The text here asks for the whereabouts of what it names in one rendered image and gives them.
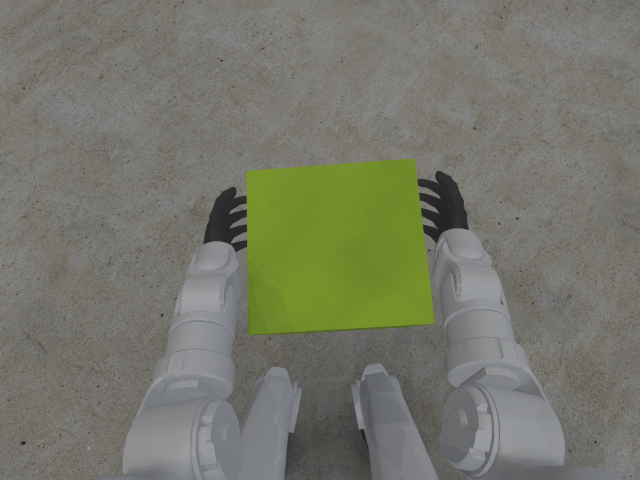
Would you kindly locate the right robot hand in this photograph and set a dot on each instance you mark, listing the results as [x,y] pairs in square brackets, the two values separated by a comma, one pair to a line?
[450,207]

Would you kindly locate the left robot hand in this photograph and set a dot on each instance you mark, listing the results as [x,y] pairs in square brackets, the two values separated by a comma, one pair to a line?
[220,220]

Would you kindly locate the robot left upper arm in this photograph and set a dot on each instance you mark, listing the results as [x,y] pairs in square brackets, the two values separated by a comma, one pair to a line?
[195,439]

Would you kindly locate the left robot forearm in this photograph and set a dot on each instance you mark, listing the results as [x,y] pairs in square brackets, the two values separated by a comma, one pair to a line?
[197,361]

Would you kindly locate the robot right foot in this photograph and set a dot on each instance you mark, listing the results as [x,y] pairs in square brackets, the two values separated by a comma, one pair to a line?
[364,437]

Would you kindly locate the right robot forearm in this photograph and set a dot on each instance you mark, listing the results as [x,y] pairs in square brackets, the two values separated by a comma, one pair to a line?
[480,338]

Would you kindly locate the robot right upper arm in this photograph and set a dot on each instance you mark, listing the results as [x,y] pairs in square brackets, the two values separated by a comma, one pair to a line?
[492,433]

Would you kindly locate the robot left thigh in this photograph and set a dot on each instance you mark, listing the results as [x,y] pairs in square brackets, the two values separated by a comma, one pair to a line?
[270,416]

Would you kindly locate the carton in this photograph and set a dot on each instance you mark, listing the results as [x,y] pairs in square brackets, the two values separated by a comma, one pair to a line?
[336,248]

